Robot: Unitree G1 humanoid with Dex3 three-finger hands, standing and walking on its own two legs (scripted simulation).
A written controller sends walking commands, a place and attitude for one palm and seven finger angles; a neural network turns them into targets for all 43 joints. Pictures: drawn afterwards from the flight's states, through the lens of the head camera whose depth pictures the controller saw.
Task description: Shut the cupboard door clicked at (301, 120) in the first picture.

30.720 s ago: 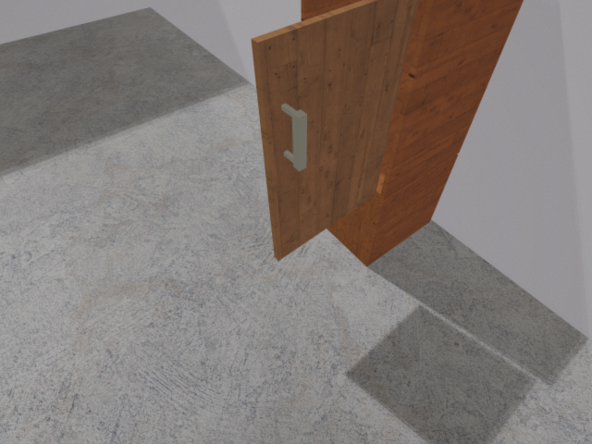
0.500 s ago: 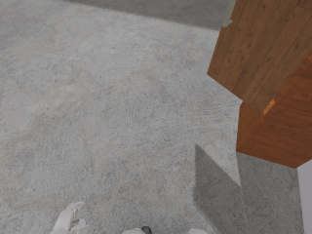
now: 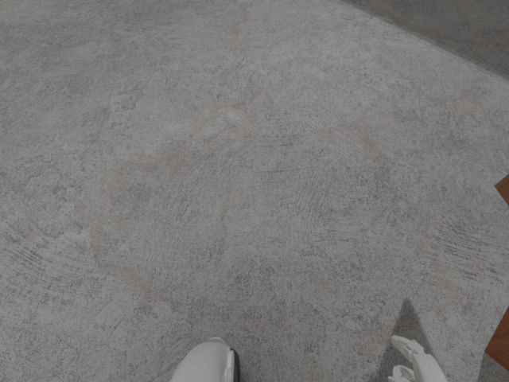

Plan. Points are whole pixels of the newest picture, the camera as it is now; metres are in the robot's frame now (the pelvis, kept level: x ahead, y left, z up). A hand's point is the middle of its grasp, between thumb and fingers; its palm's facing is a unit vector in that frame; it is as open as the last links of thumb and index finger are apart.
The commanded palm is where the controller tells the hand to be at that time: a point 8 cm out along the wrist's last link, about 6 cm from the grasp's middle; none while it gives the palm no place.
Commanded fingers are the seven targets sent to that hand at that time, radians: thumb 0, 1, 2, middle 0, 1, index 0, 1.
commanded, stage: walk to a spot facing it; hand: left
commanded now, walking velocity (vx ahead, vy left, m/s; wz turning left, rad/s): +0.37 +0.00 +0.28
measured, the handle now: out of the picture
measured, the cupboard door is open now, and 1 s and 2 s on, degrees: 57 57 57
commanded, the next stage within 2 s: turn to face it in 0.40 s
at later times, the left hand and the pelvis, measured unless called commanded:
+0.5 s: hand (181, 286) +0.27 +0.17 -0.13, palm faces +0.21 -0.96 -0.18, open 7.3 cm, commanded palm none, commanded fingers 0.00 0.90 0.90 -0.20 -0.30 -0.20 -0.30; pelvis +0.22 -0.02 +0.03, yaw +12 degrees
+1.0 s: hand (161, 247) +0.35 +0.23 -0.15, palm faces +0.11 -0.97 -0.22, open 7.4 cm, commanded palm none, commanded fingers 0.00 0.90 0.90 -0.20 -0.30 -0.20 -0.30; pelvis +0.33 +0.03 +0.01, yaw +1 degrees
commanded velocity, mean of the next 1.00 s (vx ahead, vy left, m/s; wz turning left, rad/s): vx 0.12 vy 0.00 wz -0.12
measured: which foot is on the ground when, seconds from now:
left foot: down 0.00-0.34, up 0.36-0.66, down 0.68-1.00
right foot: up 0.00-0.34, down 0.36-0.68, up 0.70-0.96, down 0.98-1.00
